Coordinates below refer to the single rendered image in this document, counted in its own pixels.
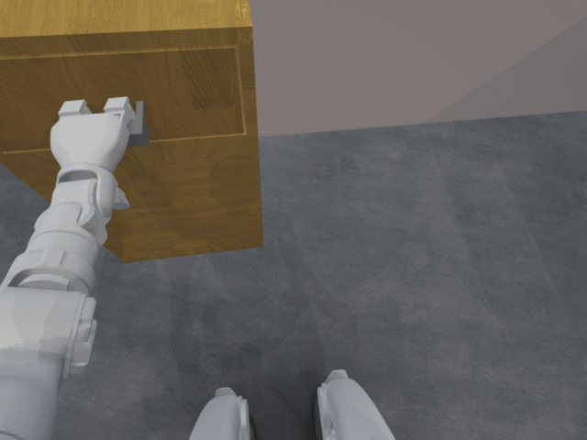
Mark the drawer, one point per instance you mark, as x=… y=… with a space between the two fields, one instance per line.
x=188 y=91

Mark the left robot shin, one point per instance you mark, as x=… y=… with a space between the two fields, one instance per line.
x=224 y=392

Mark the robot shin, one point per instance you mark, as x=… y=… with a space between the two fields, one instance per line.
x=224 y=392
x=336 y=374

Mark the right robot shin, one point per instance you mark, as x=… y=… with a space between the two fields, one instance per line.
x=336 y=374

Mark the left robot hand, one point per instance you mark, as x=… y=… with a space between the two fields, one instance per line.
x=81 y=137

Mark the handle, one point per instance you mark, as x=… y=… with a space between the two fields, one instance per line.
x=138 y=131

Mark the cabinet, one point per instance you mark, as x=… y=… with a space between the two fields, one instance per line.
x=187 y=196

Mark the left robot forearm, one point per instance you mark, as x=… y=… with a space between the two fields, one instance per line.
x=65 y=245

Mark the left robot upper arm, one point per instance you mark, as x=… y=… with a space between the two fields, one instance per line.
x=45 y=336

